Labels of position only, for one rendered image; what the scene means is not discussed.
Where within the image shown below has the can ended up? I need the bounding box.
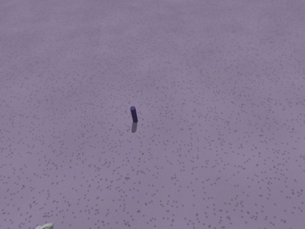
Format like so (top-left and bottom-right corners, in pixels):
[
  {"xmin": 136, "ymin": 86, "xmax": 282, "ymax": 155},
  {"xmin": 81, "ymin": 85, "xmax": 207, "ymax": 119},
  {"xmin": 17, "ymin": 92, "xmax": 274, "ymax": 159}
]
[{"xmin": 130, "ymin": 106, "xmax": 138, "ymax": 123}]

